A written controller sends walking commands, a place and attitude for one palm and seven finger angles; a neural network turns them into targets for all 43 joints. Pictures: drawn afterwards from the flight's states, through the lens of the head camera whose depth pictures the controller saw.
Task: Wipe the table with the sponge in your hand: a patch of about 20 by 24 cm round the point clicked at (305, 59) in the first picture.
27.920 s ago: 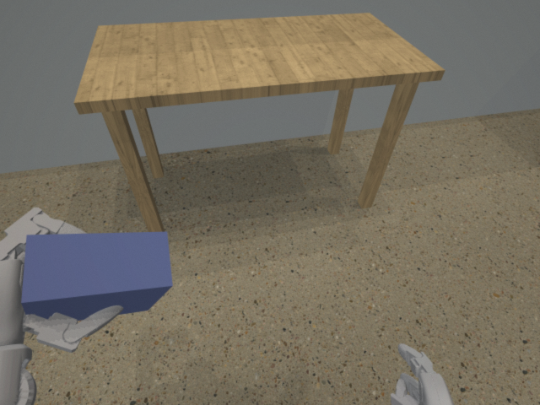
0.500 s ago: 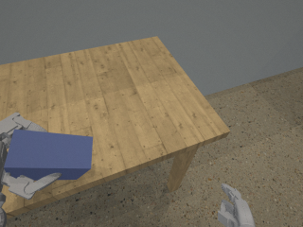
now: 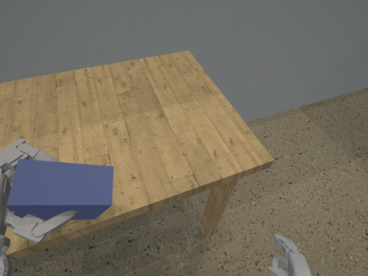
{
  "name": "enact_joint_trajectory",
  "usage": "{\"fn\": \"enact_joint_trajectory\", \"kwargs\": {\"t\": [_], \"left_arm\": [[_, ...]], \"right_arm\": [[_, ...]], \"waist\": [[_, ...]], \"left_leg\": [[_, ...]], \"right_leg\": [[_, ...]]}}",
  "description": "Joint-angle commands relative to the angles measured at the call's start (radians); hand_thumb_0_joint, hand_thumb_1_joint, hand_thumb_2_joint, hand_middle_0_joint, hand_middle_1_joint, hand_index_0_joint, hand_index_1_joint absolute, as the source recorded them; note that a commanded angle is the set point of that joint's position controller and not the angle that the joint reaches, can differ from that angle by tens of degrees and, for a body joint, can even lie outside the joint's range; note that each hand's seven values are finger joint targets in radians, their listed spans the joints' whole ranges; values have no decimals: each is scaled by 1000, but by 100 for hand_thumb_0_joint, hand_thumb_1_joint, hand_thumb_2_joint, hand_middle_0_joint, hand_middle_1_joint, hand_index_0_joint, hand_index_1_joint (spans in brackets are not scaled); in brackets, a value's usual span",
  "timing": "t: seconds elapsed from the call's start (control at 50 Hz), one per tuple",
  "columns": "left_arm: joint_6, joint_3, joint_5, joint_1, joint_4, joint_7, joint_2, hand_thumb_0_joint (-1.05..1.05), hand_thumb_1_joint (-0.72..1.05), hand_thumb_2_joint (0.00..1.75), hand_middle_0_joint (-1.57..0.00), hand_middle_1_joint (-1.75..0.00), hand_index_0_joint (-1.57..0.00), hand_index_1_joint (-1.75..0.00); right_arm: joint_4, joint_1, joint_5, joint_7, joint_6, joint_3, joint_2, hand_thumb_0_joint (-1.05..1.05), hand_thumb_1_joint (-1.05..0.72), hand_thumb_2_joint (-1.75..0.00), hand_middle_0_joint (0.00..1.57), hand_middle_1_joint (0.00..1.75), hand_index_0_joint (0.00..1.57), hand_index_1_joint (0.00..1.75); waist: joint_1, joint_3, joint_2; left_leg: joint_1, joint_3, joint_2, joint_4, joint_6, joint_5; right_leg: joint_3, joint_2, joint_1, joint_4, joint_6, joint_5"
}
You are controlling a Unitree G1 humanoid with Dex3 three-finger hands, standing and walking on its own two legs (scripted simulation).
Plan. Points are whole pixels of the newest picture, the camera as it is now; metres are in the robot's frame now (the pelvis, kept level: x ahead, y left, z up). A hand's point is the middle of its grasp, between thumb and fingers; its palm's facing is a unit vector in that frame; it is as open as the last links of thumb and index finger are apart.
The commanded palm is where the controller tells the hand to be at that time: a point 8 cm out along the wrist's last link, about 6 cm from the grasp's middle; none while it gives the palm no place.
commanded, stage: shuffle to correct the standing spot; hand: left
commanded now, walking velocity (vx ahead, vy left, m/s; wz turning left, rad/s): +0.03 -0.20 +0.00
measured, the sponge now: (78, 194) +0.23 +0.20 +0.12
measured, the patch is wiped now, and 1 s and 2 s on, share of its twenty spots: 0.00 0.00 0.00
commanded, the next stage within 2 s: come to a stop and stand still in 1.38 s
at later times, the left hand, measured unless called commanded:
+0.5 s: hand (36, 186) +0.22 +0.24 +0.16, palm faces +0.32 -0.86 -0.39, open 10.3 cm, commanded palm +0.16 +0.28 +0.18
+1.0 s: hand (35, 181) +0.22 +0.25 +0.16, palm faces +0.31 -0.85 -0.42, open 10.3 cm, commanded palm +0.16 +0.29 +0.18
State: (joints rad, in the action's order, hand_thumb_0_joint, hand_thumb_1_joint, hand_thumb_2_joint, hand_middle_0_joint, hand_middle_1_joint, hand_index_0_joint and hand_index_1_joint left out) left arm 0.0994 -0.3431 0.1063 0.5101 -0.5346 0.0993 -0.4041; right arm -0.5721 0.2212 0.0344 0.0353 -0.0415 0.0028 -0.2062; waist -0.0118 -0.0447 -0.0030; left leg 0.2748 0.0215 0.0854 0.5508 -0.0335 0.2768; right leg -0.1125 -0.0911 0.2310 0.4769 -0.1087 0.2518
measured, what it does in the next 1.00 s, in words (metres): stands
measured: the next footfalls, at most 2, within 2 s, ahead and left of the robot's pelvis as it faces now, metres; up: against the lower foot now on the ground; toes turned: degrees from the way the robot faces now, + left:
none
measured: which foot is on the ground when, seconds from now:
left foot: down 0.00-1.00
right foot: down 0.00-1.00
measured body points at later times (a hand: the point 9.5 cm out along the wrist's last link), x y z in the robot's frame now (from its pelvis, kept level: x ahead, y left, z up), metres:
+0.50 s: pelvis +0.00 +0.00 +0.00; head +0.03 +0.02 +0.45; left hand +0.20 +0.29 +0.18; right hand +0.17 -0.23 -0.08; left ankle +0.01 +0.16 -0.73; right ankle +0.01 -0.05 -0.73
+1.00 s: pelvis +0.01 +0.01 +0.00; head +0.03 +0.01 +0.45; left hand +0.20 +0.29 +0.19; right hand +0.17 -0.23 -0.08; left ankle +0.01 +0.16 -0.73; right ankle +0.01 -0.05 -0.73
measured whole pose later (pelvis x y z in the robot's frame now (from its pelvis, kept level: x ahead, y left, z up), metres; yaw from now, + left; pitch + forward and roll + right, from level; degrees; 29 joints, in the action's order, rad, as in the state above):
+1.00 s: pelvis +0.01 +0.01 +0.00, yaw +0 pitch +0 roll -1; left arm 0.10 -0.36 0.10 0.49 -0.55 0.10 -0.42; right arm -0.55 0.20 0.03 0.03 -0.03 0.00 -0.20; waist -0.01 -0.05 0.01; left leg 0.27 0.03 0.08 0.54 -0.06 0.27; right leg -0.12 -0.09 0.22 0.45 -0.10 0.25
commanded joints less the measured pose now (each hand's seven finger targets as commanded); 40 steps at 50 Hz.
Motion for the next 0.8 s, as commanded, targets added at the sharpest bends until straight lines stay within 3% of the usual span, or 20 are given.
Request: {"fn": "enact_joint_trajectory", "kwargs": {"t": [0.0,0.04,0.08,0.14,0.16,0.24,0.26,0.34,0.38,0.4,0.46,0.52,0.54,0.56,0.64,0.74,0.76,0.78], "left_arm": [[85,-145,1,-120,-259,33,-188,0,10,130,-120,-160,-120,-160],[81,-149,-3,-103,-238,32,-187,0,10,130,-120,-160,-120,-160],[79,-138,-4,-77,-228,31,-170,0,10,130,-120,-160,-120,-160],[70,-145,2,-42,-207,22,-169,0,10,130,-120,-160,-120,-160],[66,-142,7,-14,-199,22,-169,0,10,130,-120,-160,-120,-160],[67,-154,14,-34,-211,19,-181,0,10,130,-120,-160,-120,-160],[67,-154,18,-30,-223,22,-191,0,10,130,-120,-160,-120,-160],[72,-153,16,-72,-239,24,-190,0,10,130,-120,-160,-120,-160],[78,-146,11,-81,-248,29,-186,0,10,130,-120,-160,-120,-160],[77,-149,7,-100,-251,29,-190,0,10,130,-120,-160,-120,-160],[74,-141,2,-95,-244,31,-186,0,10,130,-120,-160,-120,-160],[68,-134,0,-87,-223,28,-169,0,10,130,-120,-160,-120,-160],[67,-138,0,-81,-221,28,-172,0,10,130,-120,-160,-120,-160],[64,-130,3,-54,-215,27,-167,0,10,130,-120,-160,-120,-160],[60,-135,10,-61,-221,21,-170,0,10,130,-120,-160,-120,-160],[62,-146,14,-68,-230,25,-183,0,10,130,-120,-160,-120,-160],[65,-155,16,-61,-238,30,-200,0,10,130,-120,-160,-120,-160],[68,-141,15,-69,-244,29,-178,0,10,130,-120,-160,-120,-160]], "right_arm": [[167,-111,-10,9,-59,42,-118,0,-90,-90,20,30,20,30],[166,-104,-10,5,-58,45,-117,0,-90,-90,20,30,20,30],[163,-97,-10,4,-55,43,-117,0,-90,-90,20,30,20,30],[172,-82,-3,-3,-52,57,-120,0,-90,-90,20,30,20,30],[171,-91,2,-2,-52,53,-117,0,-90,-90,20,30,20,30],[175,-88,0,-4,-44,52,-114,0,-90,-90,20,30,20,30],[173,-101,5,0,-43,47,-112,0,-90,-90,20,30,20,30],[175,-107,-3,3,-43,43,-113,0,-90,-90,20,30,20,30],[171,-118,-7,8,-42,34,-109,0,-90,-90,20,30,20,30],[174,-116,-8,8,-44,39,-115,0,-90,-90,20,30,20,30],[169,-118,-1,8,-47,38,-111,0,-90,-90,20,30,20,30],[174,-100,-7,3,-50,45,-117,0,-90,-90,20,30,20,30],[173,-94,-5,1,-48,48,-117,0,-90,-90,20,30,20,30],[173,-105,2,2,-49,44,-114,0,-90,-90,20,30,20,30],[180,-93,-1,-2,-43,50,-117,0,-90,-90,20,30,20,30],[178,-99,-1,1,-37,44,-112,0,-90,-90,20,30,20,30],[173,-114,4,5,-37,38,-108,0,-90,-90,20,30,20,30],[174,-109,-3,5,-36,36,-110,0,-90,-90,20,30,20,30]], "waist": [[5,111,118],[8,120,135],[6,143,128],[5,174,51],[-1,170,53],[-3,170,-14],[-6,161,-2],[-1,113,35],[0,98,100],[2,93,114],[0,110,130],[5,142,120],[5,157,89],[2,164,95],[0,168,32],[-4,144,22],[-5,142,51],[-3,141,58]], "left_leg": [[-37,92,82,-123,85,-56],[-21,88,94,-114,86,-111],[-26,79,91,-101,83,-158],[-49,44,68,-31,66,-199],[-66,37,59,-24,63,-207],[-58,10,32,24,55,-132],[-75,16,31,14,56,-142],[-55,45,46,-37,67,-71],[-42,76,72,-95,80,-59],[-18,85,77,-106,81,-41],[-38,85,80,-115,81,-65],[-29,82,87,-93,78,-147],[-38,74,82,-72,74,-168],[-63,73,77,-73,72,-199],[-55,45,55,-18,62,-162],[-53,41,41,-12,61,-117],[-71,46,46,-27,64,-127],[-61,56,53,-39,70,-130]], "right_leg": [[171,157,-25,-124,79,-85],[163,151,-66,-116,95,-140],[142,150,-95,-105,83,-175],[165,179,-106,-109,68,-265],[167,188,-85,-105,49,-284],[198,222,-58,-123,41,-269],[198,225,-38,-119,27,-259],[199,199,5,-139,48,-125],[167,169,-2,-127,61,-83],[171,160,-20,-128,75,-77],[160,156,-39,-121,69,-115],[146,152,-86,-108,73,-172],[151,161,-94,-108,68,-200],[146,163,-86,-99,55,-224],[174,193,-70,-111,41,-236],[188,205,-34,-123,30,-188],[182,200,-21,-118,28,-182],[171,190,-27,-113,34,-166]]}}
